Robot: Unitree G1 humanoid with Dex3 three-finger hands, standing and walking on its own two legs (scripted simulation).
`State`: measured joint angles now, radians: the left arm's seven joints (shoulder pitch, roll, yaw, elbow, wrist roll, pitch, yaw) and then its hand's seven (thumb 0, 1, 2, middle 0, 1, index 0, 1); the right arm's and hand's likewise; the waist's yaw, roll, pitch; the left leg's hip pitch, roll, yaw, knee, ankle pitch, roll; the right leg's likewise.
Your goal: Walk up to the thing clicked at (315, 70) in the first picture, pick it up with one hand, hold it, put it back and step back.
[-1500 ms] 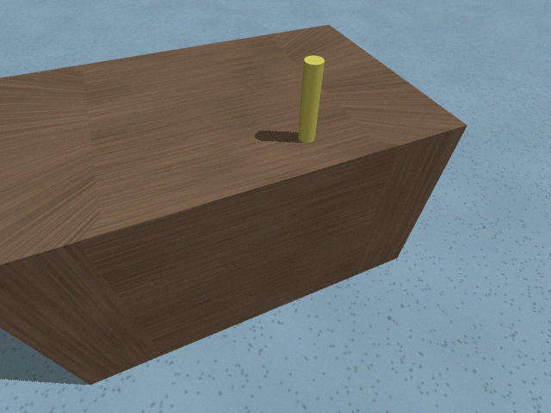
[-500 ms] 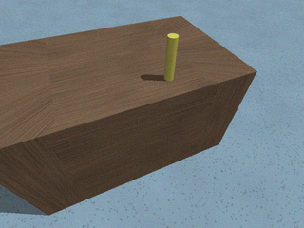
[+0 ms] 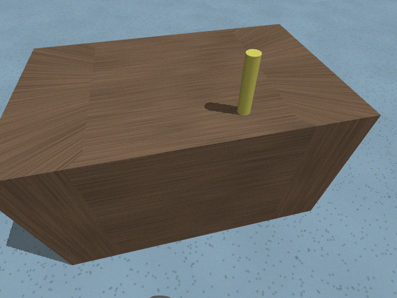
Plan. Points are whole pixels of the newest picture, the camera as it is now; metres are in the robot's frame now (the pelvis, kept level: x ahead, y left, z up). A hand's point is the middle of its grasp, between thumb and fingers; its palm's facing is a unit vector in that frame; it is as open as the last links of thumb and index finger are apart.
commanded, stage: walk up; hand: right
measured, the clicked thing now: (248, 85) +0.72 -0.13 +0.04
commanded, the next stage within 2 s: none
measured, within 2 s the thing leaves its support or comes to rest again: neither
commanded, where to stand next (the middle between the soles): +0.24 -0.01 m, yaw +13 degrees
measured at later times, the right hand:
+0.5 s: hand (316, 244) +0.28 -0.28 -0.13, palm faces -0.20 +0.89 -0.41, open 7.4 cm
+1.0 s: hand (315, 245) +0.30 -0.29 -0.17, palm faces -0.32 +0.86 -0.40, open 7.4 cm
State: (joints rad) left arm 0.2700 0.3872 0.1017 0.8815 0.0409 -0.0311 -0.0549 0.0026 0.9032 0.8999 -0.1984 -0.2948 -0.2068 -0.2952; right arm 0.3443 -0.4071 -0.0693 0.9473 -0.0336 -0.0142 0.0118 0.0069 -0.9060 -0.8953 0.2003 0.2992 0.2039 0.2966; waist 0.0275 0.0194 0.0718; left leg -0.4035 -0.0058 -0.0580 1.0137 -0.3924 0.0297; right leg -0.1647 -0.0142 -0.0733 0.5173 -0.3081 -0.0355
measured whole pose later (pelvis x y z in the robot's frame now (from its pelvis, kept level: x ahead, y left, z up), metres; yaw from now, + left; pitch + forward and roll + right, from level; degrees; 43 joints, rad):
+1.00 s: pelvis +0.16 -0.04 -0.03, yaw +17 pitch -2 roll +1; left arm 0.22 0.45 0.06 0.88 0.01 0.01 0.03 0.00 0.90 0.90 -0.20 -0.30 -0.21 -0.30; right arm 0.28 -0.42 -0.06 0.87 -0.04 0.03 0.03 0.00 -0.91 -0.90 0.20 0.30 0.20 0.30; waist 0.00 0.00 0.11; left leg -0.34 -0.02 -0.01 0.78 -0.41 0.02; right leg -0.48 -0.10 -0.01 0.94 -0.51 -0.01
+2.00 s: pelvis +0.17 -0.03 +0.01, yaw +15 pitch -3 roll +0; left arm 0.10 0.34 0.00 1.15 0.01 -0.02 -0.01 0.00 0.90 0.90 -0.20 -0.30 -0.21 -0.30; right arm 0.10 -0.35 -0.01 1.15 -0.01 0.00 0.01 0.00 -0.91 -0.90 0.20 0.30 0.20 0.30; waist 0.01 0.00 0.06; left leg -0.09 0.00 0.02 0.34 -0.21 0.00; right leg -0.16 -0.03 0.01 0.35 -0.14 0.03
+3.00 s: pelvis +0.18 -0.04 +0.01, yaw +16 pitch -2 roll +0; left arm 0.11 0.35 -0.01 1.15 0.00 -0.01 0.00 0.00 0.90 0.90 -0.20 -0.30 -0.21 -0.30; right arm 0.11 -0.35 0.00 1.15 -0.01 -0.01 0.01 0.00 -0.91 -0.90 0.20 0.30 0.20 0.30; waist 0.00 0.01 0.05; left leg -0.08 0.01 0.00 0.31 -0.20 -0.02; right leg -0.15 -0.02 -0.02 0.33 -0.15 0.01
